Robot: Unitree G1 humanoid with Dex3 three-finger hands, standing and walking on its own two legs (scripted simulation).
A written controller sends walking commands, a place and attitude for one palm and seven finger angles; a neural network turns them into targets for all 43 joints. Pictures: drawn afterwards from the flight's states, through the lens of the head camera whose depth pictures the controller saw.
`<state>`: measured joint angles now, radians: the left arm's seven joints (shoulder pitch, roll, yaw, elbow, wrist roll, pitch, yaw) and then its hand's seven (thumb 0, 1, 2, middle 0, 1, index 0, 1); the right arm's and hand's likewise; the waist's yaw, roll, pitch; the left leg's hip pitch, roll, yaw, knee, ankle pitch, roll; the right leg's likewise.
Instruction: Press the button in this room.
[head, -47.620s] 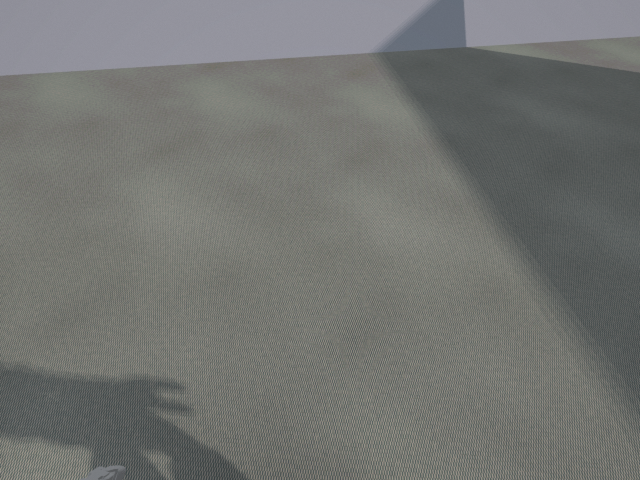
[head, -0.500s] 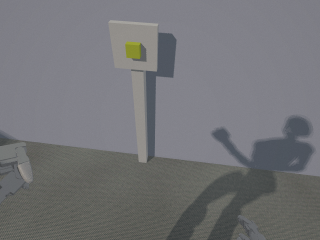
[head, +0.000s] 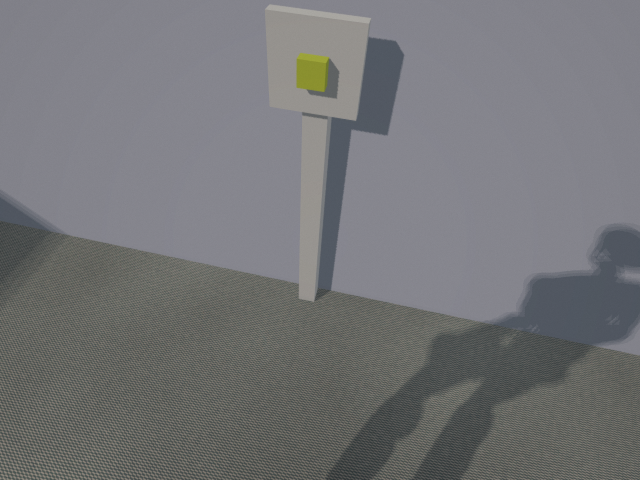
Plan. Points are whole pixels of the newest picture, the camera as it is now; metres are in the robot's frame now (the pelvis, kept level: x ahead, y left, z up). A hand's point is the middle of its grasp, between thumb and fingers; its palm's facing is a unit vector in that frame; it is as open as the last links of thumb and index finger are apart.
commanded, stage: let the arm hang, fingers relaxed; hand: left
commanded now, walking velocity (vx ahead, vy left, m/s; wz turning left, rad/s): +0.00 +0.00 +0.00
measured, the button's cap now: (312, 71) +0.81 +0.06 +0.13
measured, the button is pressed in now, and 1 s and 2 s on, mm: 0 0 0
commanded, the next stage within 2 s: stand and wait in 0.82 s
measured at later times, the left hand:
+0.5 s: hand out of the picture -0.04 +0.19 -0.16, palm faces +0.04 -0.98 -0.20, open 7.0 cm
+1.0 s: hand out of the picture -0.01 +0.17 -0.16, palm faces +0.04 -0.98 -0.18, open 7.4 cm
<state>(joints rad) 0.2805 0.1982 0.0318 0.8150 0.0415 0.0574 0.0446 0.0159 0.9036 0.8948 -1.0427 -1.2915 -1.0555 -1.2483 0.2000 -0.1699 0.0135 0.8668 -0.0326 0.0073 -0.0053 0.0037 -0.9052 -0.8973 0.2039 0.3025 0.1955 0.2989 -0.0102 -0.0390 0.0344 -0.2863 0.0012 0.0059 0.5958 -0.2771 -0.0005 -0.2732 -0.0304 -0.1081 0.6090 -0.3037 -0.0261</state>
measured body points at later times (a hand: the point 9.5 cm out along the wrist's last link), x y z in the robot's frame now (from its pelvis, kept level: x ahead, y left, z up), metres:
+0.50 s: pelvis -0.01 +0.02 +0.01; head +0.00 +0.02 +0.46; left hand -0.04 +0.24 -0.15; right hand -0.04 -0.18 -0.15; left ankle +0.03 +0.12 -0.73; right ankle +0.02 -0.10 -0.73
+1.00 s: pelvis +0.00 +0.01 +0.01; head +0.02 +0.01 +0.46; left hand -0.01 +0.22 -0.15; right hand -0.03 -0.19 -0.15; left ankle +0.03 +0.12 -0.73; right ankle +0.02 -0.10 -0.73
